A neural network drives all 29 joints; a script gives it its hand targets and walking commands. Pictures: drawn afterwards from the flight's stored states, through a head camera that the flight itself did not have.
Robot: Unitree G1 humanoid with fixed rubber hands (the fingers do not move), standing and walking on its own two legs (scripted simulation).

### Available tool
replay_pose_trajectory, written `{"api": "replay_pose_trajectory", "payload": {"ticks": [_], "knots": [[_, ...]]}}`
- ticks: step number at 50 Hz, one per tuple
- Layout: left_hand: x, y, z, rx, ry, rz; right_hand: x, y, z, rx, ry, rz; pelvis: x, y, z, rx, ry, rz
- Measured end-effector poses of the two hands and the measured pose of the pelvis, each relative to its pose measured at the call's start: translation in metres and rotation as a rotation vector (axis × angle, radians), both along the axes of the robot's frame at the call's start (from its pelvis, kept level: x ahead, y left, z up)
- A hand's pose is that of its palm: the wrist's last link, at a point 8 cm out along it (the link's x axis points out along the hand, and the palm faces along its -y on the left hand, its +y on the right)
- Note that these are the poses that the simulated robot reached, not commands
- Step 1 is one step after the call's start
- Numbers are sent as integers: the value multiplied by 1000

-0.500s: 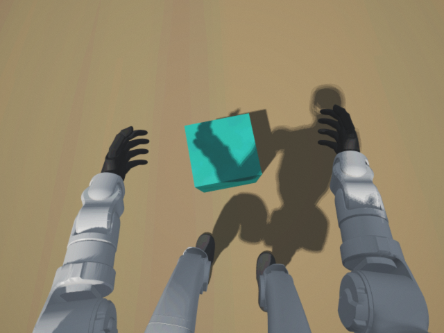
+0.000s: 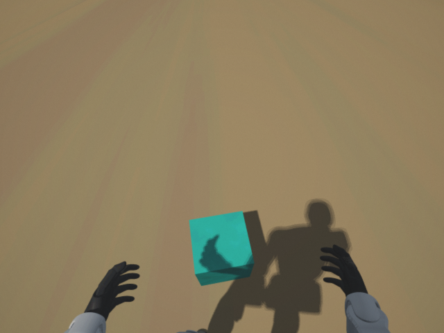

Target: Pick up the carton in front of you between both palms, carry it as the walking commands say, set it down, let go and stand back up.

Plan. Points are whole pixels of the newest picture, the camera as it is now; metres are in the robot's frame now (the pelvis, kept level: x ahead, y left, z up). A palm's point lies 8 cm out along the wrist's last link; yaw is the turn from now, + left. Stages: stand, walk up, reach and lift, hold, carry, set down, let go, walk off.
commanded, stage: let go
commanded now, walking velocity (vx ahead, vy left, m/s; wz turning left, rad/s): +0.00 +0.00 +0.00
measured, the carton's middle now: (221, 249) +0.43 +0.06 -0.64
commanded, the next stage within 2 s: stand in 0.62 s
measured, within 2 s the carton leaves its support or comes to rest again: neither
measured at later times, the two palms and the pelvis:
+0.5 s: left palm (104, 300) +0.17 +0.23 -0.05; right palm out of the picture +0.16 -0.24 -0.06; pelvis +0.01 -0.01 +0.01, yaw +0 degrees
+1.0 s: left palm (75, 314) +0.15 +0.29 -0.10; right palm out of the picture +0.13 -0.29 -0.06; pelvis +0.01 +0.01 +0.00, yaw -1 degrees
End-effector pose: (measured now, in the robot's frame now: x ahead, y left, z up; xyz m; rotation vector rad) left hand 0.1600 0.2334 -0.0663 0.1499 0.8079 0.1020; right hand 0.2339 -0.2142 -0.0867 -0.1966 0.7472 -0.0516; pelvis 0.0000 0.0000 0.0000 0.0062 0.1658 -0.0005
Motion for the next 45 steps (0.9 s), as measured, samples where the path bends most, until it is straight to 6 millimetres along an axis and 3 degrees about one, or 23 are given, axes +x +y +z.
{"api": "replay_pose_trajectory", "payload": {"ticks": [11,18,32,40,45], "knots": [[14,-20,7,-3,-25,-42,-56,-37,26,-1,33,-35,12,-18,9,9,-149,1],[16,-23,8,10,-15,-55,-70,-41,30,10,39,-46,11,-20,9,8,-203,-4],[4,5,10,69,4,-12,-74,-19,25,-18,35,-39,1,-2,5,2,-233,0],[-10,43,-17,135,49,-18,-100,-58,20,-187,140,-87,3,7,1,-9,-173,-11],[-16,54,-28,147,108,-24,-104,-72,23,-231,168,-116,9,10,2,-14,-165,-14]]}}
